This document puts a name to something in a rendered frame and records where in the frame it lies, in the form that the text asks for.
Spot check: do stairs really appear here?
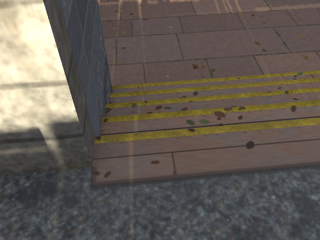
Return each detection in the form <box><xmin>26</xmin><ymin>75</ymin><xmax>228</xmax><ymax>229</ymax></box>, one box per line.
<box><xmin>100</xmin><ymin>70</ymin><xmax>320</xmax><ymax>136</ymax></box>

